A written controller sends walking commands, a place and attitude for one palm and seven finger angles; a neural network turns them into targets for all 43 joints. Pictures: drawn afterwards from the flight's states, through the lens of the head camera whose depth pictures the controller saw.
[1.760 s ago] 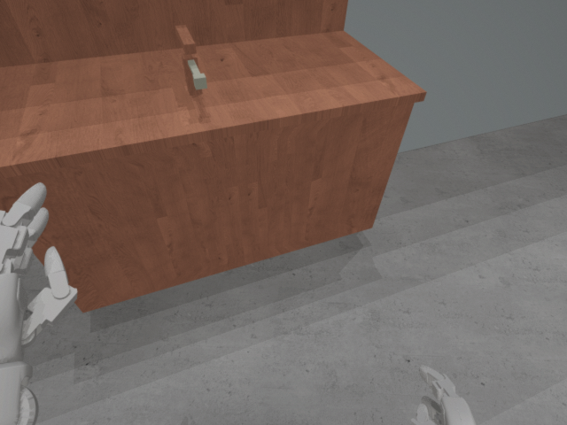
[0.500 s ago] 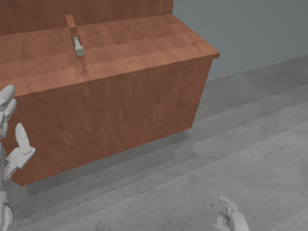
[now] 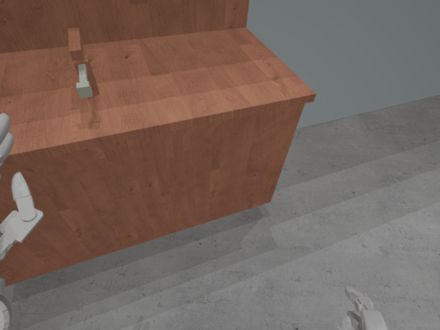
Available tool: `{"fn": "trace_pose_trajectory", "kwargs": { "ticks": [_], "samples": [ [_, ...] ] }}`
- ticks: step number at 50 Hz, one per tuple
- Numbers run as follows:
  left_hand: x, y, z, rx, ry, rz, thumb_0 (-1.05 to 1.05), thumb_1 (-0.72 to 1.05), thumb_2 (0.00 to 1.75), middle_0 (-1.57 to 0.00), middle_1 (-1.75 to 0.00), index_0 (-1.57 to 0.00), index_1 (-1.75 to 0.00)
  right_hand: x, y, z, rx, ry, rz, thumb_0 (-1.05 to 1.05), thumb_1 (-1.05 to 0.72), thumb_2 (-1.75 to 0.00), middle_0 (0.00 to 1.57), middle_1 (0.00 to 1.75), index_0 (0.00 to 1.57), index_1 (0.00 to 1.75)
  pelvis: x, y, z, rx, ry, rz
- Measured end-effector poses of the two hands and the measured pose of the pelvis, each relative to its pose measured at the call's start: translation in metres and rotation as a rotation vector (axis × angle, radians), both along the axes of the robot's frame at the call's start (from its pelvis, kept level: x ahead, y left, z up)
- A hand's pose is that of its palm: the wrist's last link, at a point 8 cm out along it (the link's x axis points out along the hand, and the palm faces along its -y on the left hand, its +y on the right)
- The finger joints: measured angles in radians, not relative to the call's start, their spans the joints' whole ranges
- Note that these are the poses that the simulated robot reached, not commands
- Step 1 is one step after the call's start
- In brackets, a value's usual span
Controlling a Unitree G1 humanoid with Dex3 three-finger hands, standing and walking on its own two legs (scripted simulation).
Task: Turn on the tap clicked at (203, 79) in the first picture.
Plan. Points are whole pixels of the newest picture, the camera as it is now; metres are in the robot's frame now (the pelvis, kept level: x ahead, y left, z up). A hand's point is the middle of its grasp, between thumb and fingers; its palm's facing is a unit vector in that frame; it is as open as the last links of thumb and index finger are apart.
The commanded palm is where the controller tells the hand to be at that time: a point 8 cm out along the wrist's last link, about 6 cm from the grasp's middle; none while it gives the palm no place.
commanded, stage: take the last steps up to it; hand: left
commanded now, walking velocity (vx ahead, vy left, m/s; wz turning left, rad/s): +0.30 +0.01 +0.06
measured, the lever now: (84, 89) +0.60 +0.37 +0.10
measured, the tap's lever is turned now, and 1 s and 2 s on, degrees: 0 0 0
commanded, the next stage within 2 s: come to a stop and stand still in 0.72 s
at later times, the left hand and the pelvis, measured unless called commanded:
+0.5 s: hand (110, 152) +0.32 +0.19 +0.18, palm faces +0.44 -0.80 -0.41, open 7.4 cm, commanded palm +0.26 +0.24 +0.19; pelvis +0.11 -0.05 +0.01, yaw +2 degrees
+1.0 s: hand (136, 119) +0.41 +0.18 +0.18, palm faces +0.45 -0.78 -0.43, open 7.4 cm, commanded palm +0.35 +0.22 +0.19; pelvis +0.20 -0.07 +0.00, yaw +3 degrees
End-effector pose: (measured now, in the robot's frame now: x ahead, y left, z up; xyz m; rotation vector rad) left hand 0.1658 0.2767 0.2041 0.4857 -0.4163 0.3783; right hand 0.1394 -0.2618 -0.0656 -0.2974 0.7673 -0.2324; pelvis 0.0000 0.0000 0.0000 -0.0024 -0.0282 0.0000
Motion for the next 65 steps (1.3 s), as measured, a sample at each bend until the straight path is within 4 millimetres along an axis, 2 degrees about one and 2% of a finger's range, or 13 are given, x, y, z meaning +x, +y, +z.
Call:
{"fn": "trace_pose_trajectory", "kwargs": {
  "ticks": [5,12,15,19,24,28,32,37,42,48,54,58,65],
  "samples": [
    [0.035,0.006,-0.007,-0.046,-0.006,0.026,0.01,0.89,0.90,-0.21,-0.30,-0.21,-0.31,0.035,0.021,0.002,0.059,-0.060,0.015,0.02,-0.90,-0.90,0.20,0.30,0.20,0.30,0.022,-0.001,0.001,0.005,-0.002,0.010],
    [0.060,-0.023,0.004,0.005,0.071,0.006,0.01,0.89,0.90,-0.21,-0.30,-0.21,-0.31,0.068,0.045,-0.006,0.203,-0.063,0.071,0.01,-0.90,-0.90,0.20,0.30,0.20,0.30,0.053,-0.020,0.010,-0.011,0.022,0.000],
    [0.071,-0.036,0.004,0.057,0.085,0.028,0.01,0.89,0.90,-0.21,-0.30,-0.21,-0.31,0.081,0.038,-0.022,0.234,-0.042,0.089,0.01,-0.90,-0.90,0.21,0.30,0.20,0.30,0.068,-0.034,0.002,-0.003,0.018,0.009],
    [0.089,-0.044,-0.004,0.027,0.093,0.062,0.01,0.89,0.90,-0.21,-0.30,-0.21,-0.31,0.096,0.016,-0.041,0.210,0.042,0.106,0.01,-0.90,-0.90,0.21,0.30,0.21,0.30,0.084,-0.044,-0.003,0.002,0.008,0.031],
    [0.111,-0.046,-0.009,-0.013,0.131,0.071,0.01,0.89,0.89,-0.21,-0.30,-0.21,-0.31,0.114,-0.016,-0.028,0.132,0.097,0.072,0.02,-0.90,-0.90,0.21,0.30,0.20,0.30,0.107,-0.048,0.009,0.018,0.018,0.042],
    [0.128,-0.045,-0.005,-0.004,0.096,0.040,0.01,0.89,0.89,-0.21,-0.30,-0.22,-0.31,0.135,-0.031,-0.012,0.055,0.069,0.058,0.02,-0.90,-0.90,0.20,0.30,0.20,0.30,0.127,-0.044,0.009,0.019,0.018,0.043],
    [0.149,-0.037,-0.003,0.020,0.020,0.012,0.01,0.89,0.89,-0.21,-0.30,-0.22,-0.31,0.162,-0.034,-0.005,0.018,0.003,0.019,0.02,-0.90,-0.90,0.20,0.30,0.20,0.30,0.147,-0.038,-0.002,0.022,0.004,0.027],
    [0.176,-0.033,-0.001,0.014,0.038,0.029,0.01,0.89,0.90,-0.21,-0.30,-0.21,-0.31,0.188,-0.015,-0.001,0.092,-0.044,0.034,0.02,-0.90,-0.90,0.20,0.30,0.20,0.30,0.163,-0.043,0.004,0.001,0.018,0.034],
    [0.184,-0.055,0.001,0.037,0.085,0.029,0.01,0.89,0.90,-0.21,-0.30,-0.21,-0.31,0.205,-0.002,-0.012,0.184,-0.059,0.077,0.01,-0.90,-0.90,0.20,0.30,0.20,0.30,0.181,-0.056,0.003,0.000,0.022,0.032],
    [0.194,-0.066,-0.007,0.008,0.128,0.069,0.01,0.89,0.89,-0.21,-0.30,-0.21,-0.31,0.218,-0.008,-0.033,0.199,0.027,0.116,0.01,-0.90,-0.90,0.20,0.30,0.20,0.30,0.198,-0.066,0.001,0.011,0.010,0.051],
    [0.202,-0.057,-0.012,-0.004,0.165,0.082,0.01,0.89,0.89,-0.21,-0.30,-0.22,-0.31,0.227,-0.020,-0.018,0.128,0.042,0.105,0.02,-0.90,-0.90,0.20,0.30,0.20,0.30,0.201,-0.061,0.009,0.028,0.016,0.055],
    [0.201,-0.046,-0.013,0.000,0.134,0.048,0.01,0.89,0.89,-0.21,-0.30,-0.22,-0.31,0.233,-0.022,-0.008,0.066,0.010,0.088,0.02,-0.90,-0.90,0.20,0.30,0.20,0.30,0.201,-0.049,0.003,0.002,0.013,0.056],
    [0.192,-0.030,-0.004,-0.010,0.087,0.040,0.01,0.89,0.89,-0.21,-0.30,-0.21,-0.31,0.228,0.000,0.014,0.077,-0.049,0.118,0.02,-0.90,-0.90,0.20,0.30,0.20,0.30,0.191,-0.042,0.012,-0.012,0.013,0.041]
  ]
}}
